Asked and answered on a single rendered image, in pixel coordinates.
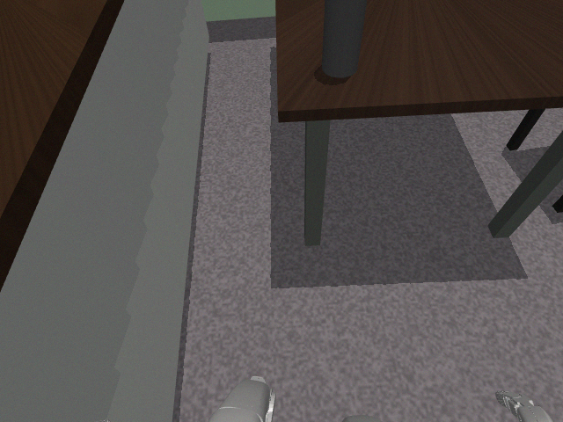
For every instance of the right robot hand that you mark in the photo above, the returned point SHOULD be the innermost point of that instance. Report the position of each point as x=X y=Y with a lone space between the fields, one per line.
x=522 y=407

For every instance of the table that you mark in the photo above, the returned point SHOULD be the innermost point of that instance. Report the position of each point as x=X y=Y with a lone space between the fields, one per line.
x=422 y=57

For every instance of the bottle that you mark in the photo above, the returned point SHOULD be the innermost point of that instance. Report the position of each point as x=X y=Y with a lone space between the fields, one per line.
x=342 y=38

